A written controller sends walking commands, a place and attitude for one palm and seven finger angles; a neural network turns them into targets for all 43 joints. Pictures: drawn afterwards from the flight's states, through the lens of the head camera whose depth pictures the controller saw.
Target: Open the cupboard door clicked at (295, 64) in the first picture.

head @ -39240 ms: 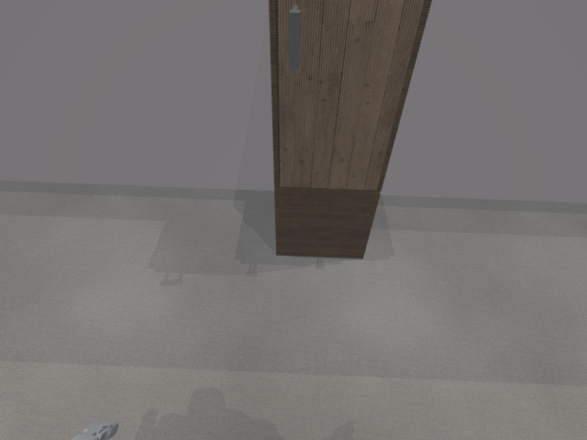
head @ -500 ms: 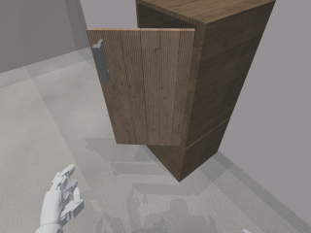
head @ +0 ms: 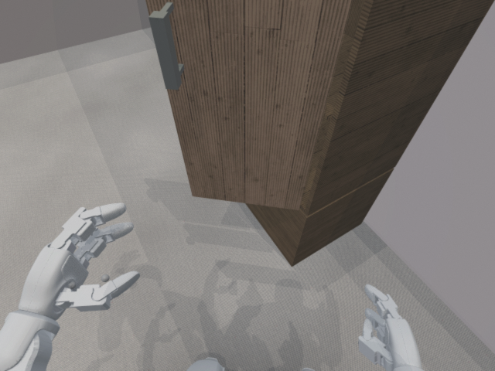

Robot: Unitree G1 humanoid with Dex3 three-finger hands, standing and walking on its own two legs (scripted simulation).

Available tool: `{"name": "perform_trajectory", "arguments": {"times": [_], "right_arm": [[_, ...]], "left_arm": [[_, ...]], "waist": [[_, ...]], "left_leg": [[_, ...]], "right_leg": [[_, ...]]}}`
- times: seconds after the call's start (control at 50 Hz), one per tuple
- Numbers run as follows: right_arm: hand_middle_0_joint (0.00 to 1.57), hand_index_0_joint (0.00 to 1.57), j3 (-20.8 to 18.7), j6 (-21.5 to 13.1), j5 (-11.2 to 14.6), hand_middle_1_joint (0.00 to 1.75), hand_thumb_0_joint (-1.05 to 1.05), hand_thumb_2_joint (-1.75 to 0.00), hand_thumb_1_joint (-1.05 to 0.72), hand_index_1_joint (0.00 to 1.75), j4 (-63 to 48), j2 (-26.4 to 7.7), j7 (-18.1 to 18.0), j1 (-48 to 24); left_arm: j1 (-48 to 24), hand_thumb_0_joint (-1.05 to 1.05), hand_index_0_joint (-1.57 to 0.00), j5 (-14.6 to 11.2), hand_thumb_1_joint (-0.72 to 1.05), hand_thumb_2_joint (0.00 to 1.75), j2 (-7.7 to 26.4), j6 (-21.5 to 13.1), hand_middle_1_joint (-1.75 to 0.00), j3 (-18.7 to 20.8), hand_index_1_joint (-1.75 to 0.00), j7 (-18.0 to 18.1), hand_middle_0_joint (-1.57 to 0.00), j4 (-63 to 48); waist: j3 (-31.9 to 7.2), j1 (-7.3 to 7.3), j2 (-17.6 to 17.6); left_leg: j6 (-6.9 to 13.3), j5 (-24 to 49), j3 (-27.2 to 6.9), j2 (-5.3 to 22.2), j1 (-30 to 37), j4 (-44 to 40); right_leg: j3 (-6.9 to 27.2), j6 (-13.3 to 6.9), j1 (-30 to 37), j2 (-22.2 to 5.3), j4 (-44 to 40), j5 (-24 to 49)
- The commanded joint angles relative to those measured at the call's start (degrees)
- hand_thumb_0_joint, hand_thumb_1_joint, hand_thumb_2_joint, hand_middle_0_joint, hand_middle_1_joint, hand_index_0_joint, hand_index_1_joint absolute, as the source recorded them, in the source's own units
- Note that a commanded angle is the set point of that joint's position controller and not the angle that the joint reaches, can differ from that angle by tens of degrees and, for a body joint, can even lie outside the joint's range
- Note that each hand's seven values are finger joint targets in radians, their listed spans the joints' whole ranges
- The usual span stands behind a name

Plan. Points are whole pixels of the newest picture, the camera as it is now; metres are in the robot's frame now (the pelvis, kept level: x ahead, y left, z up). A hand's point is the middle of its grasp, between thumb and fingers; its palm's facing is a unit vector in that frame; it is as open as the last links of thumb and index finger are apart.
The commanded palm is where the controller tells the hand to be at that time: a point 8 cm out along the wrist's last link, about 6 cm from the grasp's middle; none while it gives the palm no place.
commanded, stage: raise the hand with hooked fingers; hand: left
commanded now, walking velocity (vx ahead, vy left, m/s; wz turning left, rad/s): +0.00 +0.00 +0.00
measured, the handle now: (171, 47) +0.59 +0.20 +0.20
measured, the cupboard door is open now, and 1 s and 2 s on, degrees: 50 50 50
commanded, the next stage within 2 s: move the hooked fingers beside the handle in 1.40 s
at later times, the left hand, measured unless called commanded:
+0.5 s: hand (53, 204) +0.27 +0.27 +0.17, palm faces +0.01 -0.99 -0.11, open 13.2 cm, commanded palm +0.24 +0.32 +0.17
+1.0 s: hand (26, 133) +0.32 +0.29 +0.23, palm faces +0.03 -1.00 -0.08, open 14.0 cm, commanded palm +0.28 +0.33 +0.23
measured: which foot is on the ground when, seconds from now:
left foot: down 0.00-1.00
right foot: down 0.00-1.00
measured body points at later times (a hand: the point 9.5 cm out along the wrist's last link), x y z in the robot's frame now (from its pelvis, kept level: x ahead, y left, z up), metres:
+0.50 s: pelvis +0.02 +0.03 +0.03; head +0.01 +0.03 +0.48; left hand +0.26 +0.32 +0.18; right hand +0.19 -0.21 -0.02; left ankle +0.00 +0.13 -0.69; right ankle +0.02 -0.10 -0.69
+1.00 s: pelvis +0.01 +0.01 +0.05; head +0.00 +0.00 +0.50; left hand +0.32 +0.35 +0.24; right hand +0.19 -0.22 -0.03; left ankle +0.00 +0.13 -0.69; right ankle +0.02 -0.10 -0.69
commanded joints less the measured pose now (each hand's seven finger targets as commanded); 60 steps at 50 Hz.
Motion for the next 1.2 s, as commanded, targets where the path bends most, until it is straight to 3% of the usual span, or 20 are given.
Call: {"name": "perform_trajectory", "arguments": {"times": [0.0, 0.04, 0.1, 0.12, 0.2, 0.24, 0.34, 0.4, 0.48, 0.54, 0.62, 0.7, 0.74, 0.78, 0.84, 0.88, 0.94, 1.06, 1.14, 1.18], "right_arm": [[0.2, 0.2, -4.4, -2.9, 1.0, 0.3, 0.0, -0.9, -0.9, 0.3, -11.3, -8.7, -1.9, -1.6], [0.2, 0.2, -3.6, -3.3, 0.5, 0.3, 0.0, -0.9, -0.9, 0.3, -12.2, -7.5, -1.4, -2.3], [0.2, 0.2, -3.8, -3.9, 0.5, 0.3, 0.0, -0.9, -0.9, 0.3, -11.4, -6.9, -0.6, -0.6], [0.2, 0.2, -3.9, -4.2, 0.5, 0.3, 0.0, -0.9, -0.9, 0.3, -11.0, -7.3, -0.4, -0.1], [0.2, 0.2, -3.8, -4.6, 0.9, 0.3, 0.0, -0.9, -0.9, 0.3, -10.0, -9.1, -0.6, 1.4], [0.2, 0.2, -3.8, -4.6, 1.2, 0.3, 0.0, -0.9, -0.9, 0.3, -9.8, -9.9, -1.4, 1.3], [0.2, 0.2, -3.0, -5.1, 0.9, 0.3, 0.0, -0.9, -0.9, 0.3, -9.3, -9.6, -2.7, 0.5], [0.2, 0.2, -2.4, -5.3, 1.0, 0.3, 0.0, -0.9, -0.9, 0.3, -8.8, -8.7, -2.7, -0.1], [0.2, 0.2, -1.9, -4.3, 1.7, 0.3, 0.0, -0.9, -0.9, 0.3, -8.1, -9.1, -2.8, -0.9], [0.2, 0.2, -1.5, -3.0, 2.2, 0.3, 0.0, -0.9, -0.9, 0.3, -8.4, -9.6, -3.0, -1.0], [0.2, 0.2, -1.3, -1.9, 2.3, 0.3, 0.0, -0.9, -0.9, 0.3, -9.9, -9.5, -3.1, -2.2], [0.2, 0.2, -0.7, -2.0, 1.7, 0.3, 0.0, -0.9, -0.9, 0.3, -9.8, -8.8, -3.2, -2.6], [0.2, 0.2, -0.3, -2.0, 1.3, 0.3, 0.0, -0.9, -0.9, 0.3, -9.0, -8.8, -3.3, -2.4], [0.2, 0.2, -0.3, -1.8, 1.7, 0.3, 0.0, -0.9, -0.9, 0.3, -8.2, -8.6, -3.5, -2.8], [0.2, 0.2, -0.4, -1.2, 2.2, 0.3, 0.0, -0.9, -0.9, 0.3, -7.6, -9.2, -3.6, -2.6], [0.2, 0.2, -0.6, -0.7, 2.6, 0.3, 0.0, -0.9, -0.9, 0.3, -7.9, -9.6, -3.6, -2.8], [0.2, 0.2, -0.7, -0.2, 2.8, 0.3, 0.0, -0.9, -0.9, 0.3, -9.0, -9.8, -2.9, -2.4], [0.2, 0.2, -1.2, 0.0, 2.1, 0.3, 0.0, -0.9, -0.9, 0.3, -10.6, -9.5, -1.9, -4.1], [0.2, 0.2, -1.3, -0.3, 1.9, 0.3, 0.0, -0.9, -0.9, 0.3, -9.7, -9.1, -2.3, -3.6], [0.2, 0.2, -1.2, -0.5, 2.2, 0.3, 0.0, -0.9, -0.9, 0.3, -9.2, -8.8, -2.6, -3.6]], "left_arm": [[2.0, 0.0, -0.26, -4.9, 0.06, 0.54, 14.4, 6.7, -0.84, 13.1, -0.84, -1.4, -0.26, -8.9], [1.7, 0.0, -0.26, -7.4, 0.01, 0.52, 15.0, 6.8, -0.87, 16.7, -0.87, 1.0, -0.26, -12.8], [3.3, 0.0, -0.27, -7.6, -0.06, 0.49, 10.4, 4.6, -0.92, 14.6, -0.92, 4.7, -0.27, -15.1], [2.1, 0.0, -0.27, -6.8, -0.08, 0.48, 9.4, 4.1, -0.93, 12.8, -0.93, 5.3, -0.27, -15.5], [-3.9, 0.0, -0.28, -3.7, -0.17, 0.44, 8.7, 6.2, -0.99, 7.2, -0.99, 3.8, -0.28, -12.2], [-8.3, 0.0, -0.28, -2.9, -0.22, 0.42, 10.7, 8.1, -1.02, 6.6, -1.02, 2.8, -0.28, -11.9], [-19.1, 0.0, -0.29, -2.1, -0.34, 0.37, 19.3, 8.2, -1.1, 13.2, -1.1, 4.3, -0.29, -19.2], [-20.6, 0.0, -0.29, -2.5, -0.41, 0.34, 18.2, 7.9, -1.14, 14.0, -1.14, 5.7, -0.29, -18.2], [-22.7, 0.0, -0.3, -3.2, -0.5, 0.3, 16.5, 13.7, -1.2, 12.7, -1.2, 3.9, -0.3, -8.8], [-24.7, 0.0, -0.3, -2.7, -0.5, 0.3, 16.2, 19.7, -1.2, 11.0, -1.2, 1.6, -0.3, -2.2], [-33.6, 0.0, -0.3, -1.3, -0.5, 0.3, 19.5, 22.8, -1.2, 11.4, -1.2, 0.8, -0.3, -6.6], [-40.9, 0.0, -0.3, -1.7, -0.5, 0.3, 24.6, 19.7, -1.2, 16.2, -1.2, 1.7, -0.3, -10.5], [-42.0, 0.0, -0.3, -1.8, -0.5, 0.3, 27.2, 18.7, -1.2, 18.4, -1.2, 1.9, -0.3, -9.5], [-43.7, 0.0, -0.3, -1.4, -0.5, 0.3, 26.0, 19.4, -1.2, 17.5, -1.2, 1.5, -0.3, -5.1], [-45.6, 0.0, -0.3, -1.1, -0.5, 0.3, 25.2, 22.9, -1.2, 15.6, -1.2, 0.2, -0.3, 1.5], [-47.7, 0.0, -0.3, -0.4, -0.5, 0.3, 25.7, 25.5, -1.2, 14.5, -1.2, -0.8, -0.3, 4.0], [-42.8, 0.0, -0.3, -0.7, -0.5, 0.3, 23.1, 27.8, -1.2, 12.7, -1.2, -2.3, -0.3, 7.1], [-43.6, 0.0, -0.3, -2.4, -0.5, 0.3, 28.7, 23.2, -1.2, 19.5, -1.2, -1.5, -0.3, -2.9], [-45.9, 0.0, -0.3, -1.7, -0.5, 0.3, 29.0, 20.9, -1.2, 20.2, -1.2, 1.1, -0.3, -4.6], [-46.8, 0.0, -0.3, -0.6, -0.5, 0.3, 26.6, 21.4, -1.2, 17.8, -1.2, 1.5, -0.3, -3.0]], "waist": [[-17.0, 0.79, -4.0], [-17.7, 2.87, -2.5], [-14.2, 1.73, -3.3], [-12.8, 1.11, -1.5], [-7.5, -1.4, 1.2], [-5.0, -2.02, -0.2], [-11.1, -0.33, 4.4], [-10.5, 0.17, 6.0], [-4.9, 0.16, 5.7], [-1.3, 0.11, 2.2], [-6.6, -0.2, 1.8], [-10.9, 0.02, 2.0], [-10.9, 0.68, 3.6], [-8.5, 0.11, 5.9], [-4.8, -0.08, 4.2], [-5.8, -0.29, 4.8], [-6.1, 0.19, -0.4], [-13.0, 1.49, -1.0], [-10.5, 1.36, 3.8], [-8.3, 0.5, 6.6]], "left_leg": [[2.6, 22.2, 1.2, -2.9, 5.6, -10.6], [2.1, 25.9, 0.7, -3.0, 7.3, -12.1], [1.7, 26.7, 1.3, -2.6, 9.1, -14.6], [1.7, 26.3, 1.6, -2.6, 9.9, -15.1], [1.9, 22.3, 1.7, -2.3, 11.5, -17.1], [2.3, 19.3, 1.0, -2.1, 11.9, -18.2], [2.0, 21.8, -0.3, -2.0, 18.4, -21.3], [1.2, 24.6, -0.7, -1.7, 20.6, -23.2], [0.8, 24.3, -0.3, -1.7, 20.6, -25.3], [1.2, 21.2, -0.4, -1.9, 19.4, -26.9], [1.8, 23.0, -0.7, -1.9, 22.8, -27.3], [1.7, 24.5, -0.8, -2.1, 26.6, -28.2], [1.5, 25.5, -0.7, -2.3, 27.1, -28.6], [1.5, 24.5, -0.1, -2.4, 26.8, -29.3], [1.8, 23.3, 0.1, -2.6, 25.3, -30.0], [1.9, 23.4, 0.3, -2.7, 25.4, -30.1], [2.1, 24.8, 0.3, -2.7, 24.7, -29.7], [2.5, 27.8, 1.4, -3.1, 26.4, -28.8], [2.4, 27.9, 2.2, -3.1, 27.1, -29.2], [2.4, 26.8, 2.5, -3.1, 27.3, -29.7]], "right_leg": [[9.3, 2.5, 18.6, -1.2, -11.9, 21.8], [7.4, 1.8, 21.5, -0.3, -10.5, 28.0], [4.8, 1.8, 18.1, 0.7, -10.9, 28.0], [4.4, 1.7, 16.3, 0.9, -11.2, 26.3], [4.0, 1.4, 12.3, 1.1, -13.2, 19.8], [4.4, 1.3, 12.2, 1.2, -14.9, 16.1], [3.8, 0.5, 17.3, 1.4, -16.1, 16.1], [2.9, 0.3, 18.5, 1.5, -16.9, 17.8], [2.9, 0.3, 18.6, 1.6, -19.2, 19.3], [3.2, 0.3, 18.7, 1.7, -21.3, 17.7], [3.5, 0.5, 20.3, 1.5, -21.8, 18.7], [3.9, 0.3, 23.0, 1.9, -23.2, 19.6], [4.0, 0.0, 24.3, 2.0, -23.9, 20.6], [4.0, -0.1, 23.2, 1.7, -24.7, 20.2], [4.4, -0.2, 23.2, 1.4, -26.1, 20.3], [4.5, 0.0, 23.1, 1.0, -26.1, 20.7], [4.4, 0.0, 24.3, 1.0, -25.7, 22.6], [5.3, 0.5, 27.9, 1.0, -24.7, 26.6], [5.4, 0.3, 27.1, 0.9, -25.2, 26.5], [5.4, 0.3, 25.3, 0.8, -25.7, 25.5]]}}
